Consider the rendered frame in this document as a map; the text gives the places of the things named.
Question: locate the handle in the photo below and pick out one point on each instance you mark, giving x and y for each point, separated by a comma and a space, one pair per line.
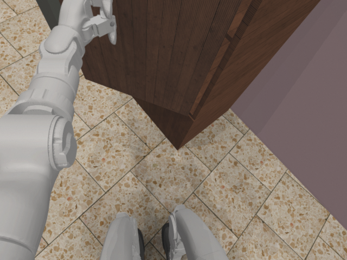
51, 11

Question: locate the left robot forearm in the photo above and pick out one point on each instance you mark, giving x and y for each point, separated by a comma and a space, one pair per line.
54, 86

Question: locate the right robot thigh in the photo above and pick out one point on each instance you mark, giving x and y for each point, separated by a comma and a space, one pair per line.
198, 240

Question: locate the left robot upper arm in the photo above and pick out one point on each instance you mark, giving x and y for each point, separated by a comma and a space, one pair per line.
33, 150

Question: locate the robot right shin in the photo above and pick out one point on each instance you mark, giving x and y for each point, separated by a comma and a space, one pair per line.
177, 249

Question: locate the cupboard door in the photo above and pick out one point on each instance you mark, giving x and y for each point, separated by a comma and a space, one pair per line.
164, 49

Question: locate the robot left hand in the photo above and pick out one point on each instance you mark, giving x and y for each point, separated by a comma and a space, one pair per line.
77, 14

